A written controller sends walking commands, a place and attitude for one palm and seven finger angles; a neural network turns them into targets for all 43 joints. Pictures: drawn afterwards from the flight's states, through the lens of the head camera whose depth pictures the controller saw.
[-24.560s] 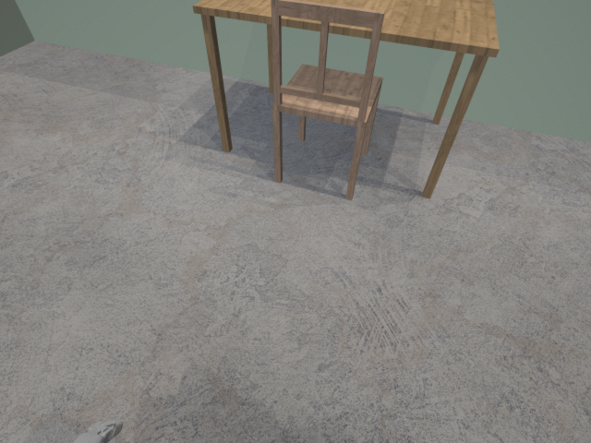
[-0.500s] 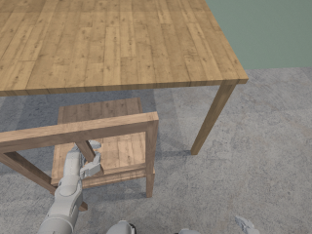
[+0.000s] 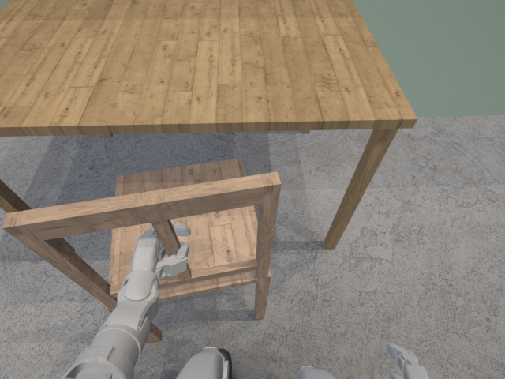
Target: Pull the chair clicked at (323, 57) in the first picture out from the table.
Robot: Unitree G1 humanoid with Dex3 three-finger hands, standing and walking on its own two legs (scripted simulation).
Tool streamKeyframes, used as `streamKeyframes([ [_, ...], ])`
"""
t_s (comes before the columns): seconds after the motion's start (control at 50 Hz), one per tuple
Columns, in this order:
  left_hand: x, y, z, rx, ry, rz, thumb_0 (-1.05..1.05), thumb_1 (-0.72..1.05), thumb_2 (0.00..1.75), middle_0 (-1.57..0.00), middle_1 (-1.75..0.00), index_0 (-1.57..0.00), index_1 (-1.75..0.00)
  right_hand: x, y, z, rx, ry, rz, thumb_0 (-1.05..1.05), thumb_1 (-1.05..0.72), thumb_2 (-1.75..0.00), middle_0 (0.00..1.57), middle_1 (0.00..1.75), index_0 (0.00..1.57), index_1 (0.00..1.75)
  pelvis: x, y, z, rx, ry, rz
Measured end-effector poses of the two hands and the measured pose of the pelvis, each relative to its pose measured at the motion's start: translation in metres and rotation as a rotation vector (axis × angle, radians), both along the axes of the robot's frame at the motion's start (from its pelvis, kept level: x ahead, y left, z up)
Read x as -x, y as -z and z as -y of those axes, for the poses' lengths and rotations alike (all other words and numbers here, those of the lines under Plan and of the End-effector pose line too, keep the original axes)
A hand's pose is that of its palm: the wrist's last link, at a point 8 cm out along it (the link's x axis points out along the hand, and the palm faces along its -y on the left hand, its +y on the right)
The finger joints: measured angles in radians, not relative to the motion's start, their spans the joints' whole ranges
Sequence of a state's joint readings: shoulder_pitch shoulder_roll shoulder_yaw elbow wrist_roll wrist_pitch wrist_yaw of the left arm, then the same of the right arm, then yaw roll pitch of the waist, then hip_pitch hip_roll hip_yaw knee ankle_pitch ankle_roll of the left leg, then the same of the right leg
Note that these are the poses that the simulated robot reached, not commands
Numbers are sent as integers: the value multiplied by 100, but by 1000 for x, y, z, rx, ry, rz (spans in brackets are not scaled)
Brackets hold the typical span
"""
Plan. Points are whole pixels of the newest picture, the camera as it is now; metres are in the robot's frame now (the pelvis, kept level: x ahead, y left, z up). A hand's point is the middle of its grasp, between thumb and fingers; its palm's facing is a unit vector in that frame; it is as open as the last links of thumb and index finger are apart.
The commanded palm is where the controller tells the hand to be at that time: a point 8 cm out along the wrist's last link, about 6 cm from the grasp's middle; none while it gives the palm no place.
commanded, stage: step backward, pulling the chair out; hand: left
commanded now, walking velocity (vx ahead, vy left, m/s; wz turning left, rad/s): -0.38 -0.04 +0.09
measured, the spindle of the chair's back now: (174, 250) +0.35 +0.17 -0.09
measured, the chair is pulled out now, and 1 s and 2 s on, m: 0.16 0.26 0.48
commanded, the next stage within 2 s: none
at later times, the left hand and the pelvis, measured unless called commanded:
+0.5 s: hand (185, 266) +0.30 +0.13 -0.06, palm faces +0.09 -0.98 -0.18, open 5.5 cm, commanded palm +0.26 +0.18 -0.06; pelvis -0.03 -0.02 +0.01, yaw +1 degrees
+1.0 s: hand (181, 317) +0.22 +0.13 -0.05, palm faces +0.07 -0.98 -0.17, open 5.5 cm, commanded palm +0.19 +0.17 -0.06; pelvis -0.09 -0.02 +0.02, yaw +0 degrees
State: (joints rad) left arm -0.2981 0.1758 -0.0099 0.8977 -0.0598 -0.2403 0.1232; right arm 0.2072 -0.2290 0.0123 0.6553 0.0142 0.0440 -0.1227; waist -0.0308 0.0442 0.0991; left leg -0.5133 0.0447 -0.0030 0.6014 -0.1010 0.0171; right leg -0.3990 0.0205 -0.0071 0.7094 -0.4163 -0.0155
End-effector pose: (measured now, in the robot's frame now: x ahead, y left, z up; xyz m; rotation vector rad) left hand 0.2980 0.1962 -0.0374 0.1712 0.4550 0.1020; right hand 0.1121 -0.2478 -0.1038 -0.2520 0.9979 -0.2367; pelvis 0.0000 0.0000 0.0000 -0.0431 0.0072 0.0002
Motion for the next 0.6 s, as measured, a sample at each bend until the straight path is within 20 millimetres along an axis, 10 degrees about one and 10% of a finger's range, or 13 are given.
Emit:
streamKeyframes([
  [0.3, 15, -1, 10, -4, -17, -15, 2, 63, 76, -29, -116, -50, -145, 22, 10, 21, 17, -6, -96, 1, -90, -90, 21, 30, 20, 30, -2, -6, 8, -27, -32, -35],
  [0.6, 29, -2, 17, 1, -45, -31, 3, 64, 76, -29, -116, -50, -145, 13, -2, 16, -56, -14, 20, 0, -91, -90, 21, 30, 20, 30, 38, -7, 26, -30, -22, -29],
])
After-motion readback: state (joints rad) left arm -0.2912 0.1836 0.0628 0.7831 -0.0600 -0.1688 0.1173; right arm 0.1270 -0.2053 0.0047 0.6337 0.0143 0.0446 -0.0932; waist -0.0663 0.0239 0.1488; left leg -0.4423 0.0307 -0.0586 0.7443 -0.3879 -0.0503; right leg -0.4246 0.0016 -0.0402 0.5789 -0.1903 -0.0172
